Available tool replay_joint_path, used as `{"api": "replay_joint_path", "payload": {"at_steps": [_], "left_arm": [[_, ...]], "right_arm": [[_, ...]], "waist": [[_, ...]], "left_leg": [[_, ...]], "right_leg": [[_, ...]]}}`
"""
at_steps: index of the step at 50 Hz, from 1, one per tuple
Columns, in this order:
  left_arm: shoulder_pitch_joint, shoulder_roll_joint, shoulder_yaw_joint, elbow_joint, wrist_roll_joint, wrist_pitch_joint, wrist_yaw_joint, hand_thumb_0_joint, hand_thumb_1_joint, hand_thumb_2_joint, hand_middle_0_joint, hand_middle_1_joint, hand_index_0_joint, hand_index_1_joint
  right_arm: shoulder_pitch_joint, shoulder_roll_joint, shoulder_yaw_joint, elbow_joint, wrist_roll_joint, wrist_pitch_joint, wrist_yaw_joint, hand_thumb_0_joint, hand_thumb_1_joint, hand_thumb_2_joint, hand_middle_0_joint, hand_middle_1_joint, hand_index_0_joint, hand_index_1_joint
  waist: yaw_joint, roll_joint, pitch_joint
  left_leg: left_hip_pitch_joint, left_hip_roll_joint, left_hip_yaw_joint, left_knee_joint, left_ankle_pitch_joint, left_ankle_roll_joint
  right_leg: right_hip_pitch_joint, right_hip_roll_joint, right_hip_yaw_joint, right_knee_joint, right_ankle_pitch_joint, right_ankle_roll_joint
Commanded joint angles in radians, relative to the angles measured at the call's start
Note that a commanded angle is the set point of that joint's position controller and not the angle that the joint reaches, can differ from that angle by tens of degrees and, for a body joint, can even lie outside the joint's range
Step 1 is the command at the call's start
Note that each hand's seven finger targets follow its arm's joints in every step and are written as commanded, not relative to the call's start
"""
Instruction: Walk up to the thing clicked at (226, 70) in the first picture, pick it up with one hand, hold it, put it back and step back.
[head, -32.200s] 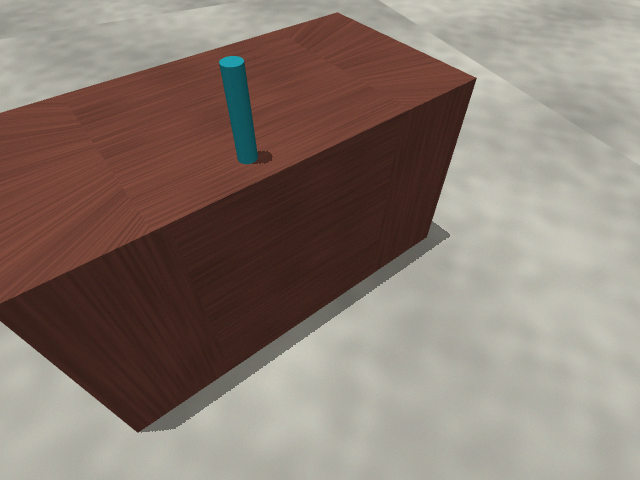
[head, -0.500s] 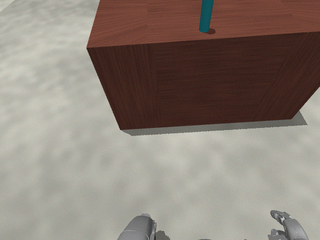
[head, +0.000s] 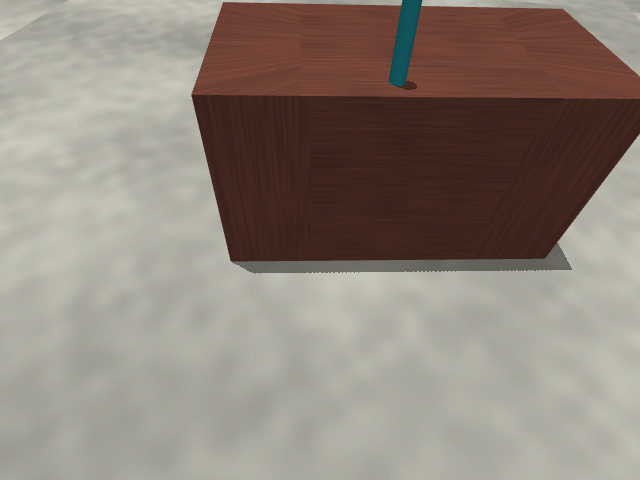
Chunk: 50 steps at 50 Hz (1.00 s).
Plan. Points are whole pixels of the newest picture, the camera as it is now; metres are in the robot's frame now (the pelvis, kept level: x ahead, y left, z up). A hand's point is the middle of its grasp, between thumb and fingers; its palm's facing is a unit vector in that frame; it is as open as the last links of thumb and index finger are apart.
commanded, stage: step back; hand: right
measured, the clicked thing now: (404, 40) +1.08 -0.18 +0.05
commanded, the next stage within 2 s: stand in 0.88 s
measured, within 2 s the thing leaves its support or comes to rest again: neither
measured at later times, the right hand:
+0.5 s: hand out of the picture +0.09 -0.23 -0.14, palm faces -0.04 +0.94 -0.34, open 7.4 cm
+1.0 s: hand out of the picture +0.13 -0.24 -0.13, palm faces -0.01 +0.94 -0.34, open 7.4 cm
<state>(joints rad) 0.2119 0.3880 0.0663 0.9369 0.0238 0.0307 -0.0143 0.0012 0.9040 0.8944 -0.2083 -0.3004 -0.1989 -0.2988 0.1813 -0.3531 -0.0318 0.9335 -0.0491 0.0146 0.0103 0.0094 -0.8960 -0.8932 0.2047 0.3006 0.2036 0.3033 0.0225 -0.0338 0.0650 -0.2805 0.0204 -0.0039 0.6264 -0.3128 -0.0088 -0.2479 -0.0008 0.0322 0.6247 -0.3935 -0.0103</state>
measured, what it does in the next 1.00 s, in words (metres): stands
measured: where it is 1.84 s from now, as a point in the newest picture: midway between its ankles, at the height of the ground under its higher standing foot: outside the picture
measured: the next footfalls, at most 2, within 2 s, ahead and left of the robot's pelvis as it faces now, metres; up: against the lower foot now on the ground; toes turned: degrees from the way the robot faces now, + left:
none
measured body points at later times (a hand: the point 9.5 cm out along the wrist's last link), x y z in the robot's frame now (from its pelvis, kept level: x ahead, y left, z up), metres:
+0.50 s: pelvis +0.02 +0.02 +0.01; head +0.03 +0.03 +0.46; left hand +0.09 +0.33 -0.12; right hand +0.10 -0.27 -0.12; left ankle +0.00 +0.13 -0.73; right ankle +0.00 -0.13 -0.72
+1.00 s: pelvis +0.02 +0.01 +0.02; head +0.03 +0.02 +0.47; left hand +0.11 +0.31 -0.11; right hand +0.13 -0.29 -0.10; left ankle +0.00 +0.13 -0.72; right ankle +0.00 -0.13 -0.72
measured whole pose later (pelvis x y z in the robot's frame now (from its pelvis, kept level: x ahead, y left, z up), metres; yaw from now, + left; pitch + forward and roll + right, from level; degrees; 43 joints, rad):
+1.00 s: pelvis +0.02 +0.01 +0.02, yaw +0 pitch -2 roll +0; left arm 0.08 0.35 0.01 1.10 0.01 -0.01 0.01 0.00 0.90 0.89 -0.21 -0.30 -0.20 -0.30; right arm 0.06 -0.34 -0.03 1.09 -0.01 -0.01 0.01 0.01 -0.90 -0.89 0.20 0.30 0.20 0.30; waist 0.01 -0.01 0.07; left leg -0.13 0.00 0.00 0.41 -0.24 0.00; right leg -0.11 -0.02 0.03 0.39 -0.24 0.02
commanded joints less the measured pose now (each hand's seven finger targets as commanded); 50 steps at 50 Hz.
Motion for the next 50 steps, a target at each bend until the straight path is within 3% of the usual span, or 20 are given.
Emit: {"api": "replay_joint_path", "payload": {"at_steps": [1,2,3,4,5,6,10,11,12,13,14,15,17,19,21,24,31,43,46,50], "left_arm": [[0.055,0.235,0.061,-0.024,0.026,-0.075,0.031,0.000,0.900,0.900,-0.200,-0.300,-0.200,-0.300],[-0.006,0.292,0.071,-0.040,0.026,-0.081,0.034,0.000,0.900,0.900,-0.200,-0.300,-0.200,-0.300],[-0.082,0.326,0.074,-0.063,0.028,-0.081,0.029,0.000,0.900,0.900,-0.200,-0.300,-0.200,-0.300],[-0.153,0.294,0.066,-0.079,0.022,-0.079,0.027,0.000,0.900,0.900,-0.200,-0.300,-0.200,-0.300],[-0.164,0.256,0.053,-0.082,0.016,-0.081,0.024,0.000,0.900,0.900,-0.200,-0.300,-0.200,-0.300],[-0.150,0.238,0.046,-0.074,0.015,-0.083,0.024,0.000,0.900,0.900,-0.200,-0.300,-0.200,-0.300],[-0.110,0.220,0.027,-0.042,0.011,-0.076,0.012,0.000,0.900,0.900,-0.200,-0.300,-0.200,-0.300],[-0.102,0.192,0.016,-0.041,0.009,-0.074,0.011,0.000,0.900,0.900,-0.200,-0.300,-0.200,-0.300],[-0.094,0.154,0.002,-0.038,-0.001,-0.072,0.008,0.000,0.900,0.900,-0.200,-0.300,-0.200,-0.300],[-0.091,0.145,0.000,-0.020,-0.015,-0.066,0.008,0.000,0.900,0.900,-0.200,-0.300,-0.200,-0.300],[-0.080,0.178,0.010,0.000,-0.011,-0.064,0.013,0.000,0.900,0.900,-0.200,-0.300,-0.200,-0.300],[-0.066,0.177,0.008,0.007,-0.008,-0.070,0.014,0.000,0.900,0.900,-0.200,-0.300,-0.200,-0.300],[-0.057,0.180,0.005,0.014,-0.010,-0.082,0.018,0.000,0.900,0.900,-0.200,-0.300,-0.200,-0.300],[-0.048,0.193,0.008,0.029,-0.015,-0.087,0.025,0.000,0.900,0.900,-0.200,-0.300,-0.200,-0.300],[-0.090,0.202,0.006,0.023,-0.015,-0.084,0.026,0.000,0.900,0.900,-0.200,-0.300,-0.200,-0.300],[-0.109,0.191,-0.004,0.027,-0.017,-0.080,0.032,0.000,0.900,0.900,-0.200,-0.300,-0.200,-0.300],[-0.132,0.194,-0.004,0.050,-0.013,-0.076,0.038,0.000,0.900,0.900,-0.200,-0.300,-0.200,-0.300],[-0.182,0.200,-0.002,0.060,-0.007,-0.075,0.037,0.000,0.900,0.900,-0.200,-0.300,-0.200,-0.300],[-0.178,0.161,-0.019,0.087,-0.022,-0.068,0.035,0.000,0.900,0.900,-0.200,-0.300,-0.200,-0.300],[-0.180,0.170,-0.021,0.103,-0.019,-0.067,0.032,0.000,0.900,0.900,-0.200,-0.300,-0.200,-0.300]], "right_arm": [[-0.060,-0.159,-0.040,-0.095,0.020,-0.015,-0.015,0.000,-0.900,-0.900,0.200,0.300,0.200,0.300],[-0.073,-0.152,-0.039,-0.092,0.017,-0.014,-0.016,0.000,-0.900,-0.900,0.200,0.300,0.200,0.300],[-0.051,-0.208,-0.059,-0.067,0.012,-0.013,-0.021,0.000,-0.900,-0.900,0.200,0.300,0.200,0.300],[-0.007,-0.229,-0.071,-0.045,0.016,-0.014,-0.013,0.000,-0.900,-0.900,0.200,0.300,0.200,0.300],[-0.004,-0.229,-0.070,-0.037,0.022,-0.018,-0.005,0.000,-0.900,-0.900,0.200,0.300,0.200,0.300],[-0.013,-0.214,-0.067,-0.027,0.024,-0.024,-0.002,0.000,-0.900,-0.900,0.200,0.300,0.200,0.300],[0.010,-0.187,-0.062,-0.005,0.016,-0.041,-0.004,0.000,-0.900,-0.900,0.200,0.300,0.200,0.300],[0.009,-0.198,-0.065,-0.003,0.011,-0.047,-0.010,0.000,-0.900,-0.900,0.200,0.300,0.200,0.300],[-0.006,-0.228,-0.069,-0.004,0.004,-0.054,-0.014,0.000,-0.900,-0.900,0.200,0.300,0.200,0.300],[-0.061,-0.259,-0.068,-0.009,0.007,-0.056,-0.013,0.000,-0.900,-0.900,0.200,0.300,0.200,0.300],[-0.088,-0.279,-0.071,-0.012,0.011,-0.053,-0.008,0.000,-0.900,-0.900,0.200,0.300,0.200,0.300],[-0.110,-0.271,-0.068,-0.011,0.009,-0.051,-0.006,0.000,-0.900,-0.900,0.200,0.300,0.200,0.300],[-0.120,-0.236,-0.056,-0.007,0.011,-0.053,-0.007,0.000,-0.900,-0.900,0.200,0.300,0.200,0.300],[-0.105,-0.214,-0.050,0.007,0.021,-0.056,-0.011,0.000,-0.900,-0.900,0.200,0.300,0.200,0.300],[-0.075,-0.210,-0.051,0.022,0.024,-0.054,-0.014,0.000,-0.900,-0.900,0.200,0.300,0.200,0.300],[-0.083,-0.217,-0.057,0.038,0.028,-0.052,-0.020,0.000,-0.900,-0.900,0.200,0.300,0.200,0.300],[-0.115,-0.200,-0.058,0.059,0.032,-0.044,-0.022,0.000,-0.900,-0.900,0.200,0.300,0.200,0.300],[-0.178,-0.186,-0.049,0.077,0.025,-0.036,-0.014,0.000,-0.900,-0.900,0.200,0.300,0.200,0.300],[-0.162,-0.207,-0.039,0.086,0.045,-0.050,-0.015,0.000,-0.900,-0.900,0.200,0.300,0.200,0.300],[-0.169,-0.195,-0.029,0.097,0.047,-0.050,-0.018,0.000,-0.900,-0.900,0.200,0.300,0.200,0.300]], "waist": [[0.025,-0.016,-0.073],[0.030,-0.081,-0.031],[0.013,-0.071,0.015],[-0.034,-0.065,0.051],[-0.044,-0.041,0.056],[-0.038,-0.058,0.038],[-0.033,-0.078,-0.020],[-0.039,-0.051,-0.033],[-0.032,0.047,-0.042],[-0.007,0.116,-0.040],[0.005,0.114,-0.021],[0.015,0.109,-0.024],[0.020,0.129,-0.043],[0.019,0.126,-0.106],[-0.007,0.113,-0.129],[-0.006,0.096,-0.142],[-0.007,0.030,-0.151],[-0.008,0.028,-0.109],[-0.026,0.056,-0.141],[-0.026,0.056,-0.143]], "left_leg": [[-0.204,0.034,-0.074,0.083,-0.122,0.047],[-0.282,-0.034,-0.060,0.146,-0.225,0.018],[-0.137,0.014,-0.100,0.211,-0.244,0.003],[-0.031,0.039,-0.098,0.208,-0.191,0.009],[-0.022,0.022,-0.075,0.134,-0.165,0.013],[-0.033,-0.002,-0.055,0.078,-0.113,0.022],[0.133,-0.013,-0.028,-0.150,-0.028,0.031],[0.172,0.024,-0.091,-0.217,-0.026,0.044],[0.161,0.131,-0.256,-0.289,-0.077,0.077],[0.078,0.206,-0.368,-0.357,-0.220,0.131],[-0.029,0.248,-0.371,-0.372,-0.273,0.164],[-0.029,0.231,-0.322,-0.350,-0.184,0.155],[0.000,0.145,-0.197,-0.286,0.077,0.088],[0.027,0.099,-0.129,-0.210,0.262,0.056],[0.060,0.082,-0.104,-0.210,0.294,0.045],[0.134,0.096,-0.105,-0.192,0.450,0.056],[0.138,0.086,-0.068,-0.168,0.466,0.057],[0.124,0.078,-0.052,-0.214,0.324,0.047],[0.211,0.111,-0.098,-0.257,0.537,0.042],[0.228,0.106,-0.087,-0.285,0.492,0.034]], "right_leg": [[0.258,-0.135,0.277,-0.347,0.026,-0.060],[0.158,-0.291,0.474,-0.389,-0.177,-0.151],[-0.083,-0.370,0.528,-0.397,-0.305,-0.217],[-0.203,-0.345,0.465,-0.406,-0.392,-0.210],[-0.180,-0.271,0.363,-0.386,-0.373,-0.166],[-0.128,-0.223,0.292,-0.367,-0.309,-0.138],[-0.141,-0.172,0.184,-0.262,-0.069,-0.093],[-0.162,-0.150,0.146,-0.208,0.013,-0.074],[-0.177,-0.091,0.098,-0.126,0.064,-0.040],[-0.132,-0.014,0.014,-0.041,-0.014,-0.014],[-0.027,-0.023,-0.010,-0.007,-0.050,-0.012],[0.018,-0.024,-0.010,-0.058,-0.026,-0.017],[0.081,-0.044,0.026,-0.171,0.167,-0.027],[0.156,-0.076,0.057,-0.177,0.329,-0.031],[0.157,-0.097,0.065,-0.156,0.364,-0.041],[0.132,-0.091,0.033,-0.152,0.423,-0.029],[0.166,-0.107,0.038,-0.150,0.505,-0.034],[0.158,-0.121,0.069,-0.221,0.443,-0.031],[0.178,-0.111,0.056,-0.232,0.541,-0.004],[0.194,-0.114,0.055,-0.278,0.514,-0.001]]}}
